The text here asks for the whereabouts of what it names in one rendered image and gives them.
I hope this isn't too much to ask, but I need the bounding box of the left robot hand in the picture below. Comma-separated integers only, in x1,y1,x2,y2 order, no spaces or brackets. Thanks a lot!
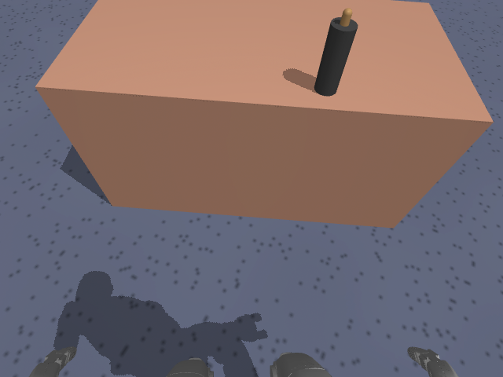
29,346,77,377

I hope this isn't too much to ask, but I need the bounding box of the bottle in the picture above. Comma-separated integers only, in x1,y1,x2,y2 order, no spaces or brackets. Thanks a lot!
314,8,358,96

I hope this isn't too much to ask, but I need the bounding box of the right robot hand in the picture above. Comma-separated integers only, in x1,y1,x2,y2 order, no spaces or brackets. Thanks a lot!
408,347,458,377

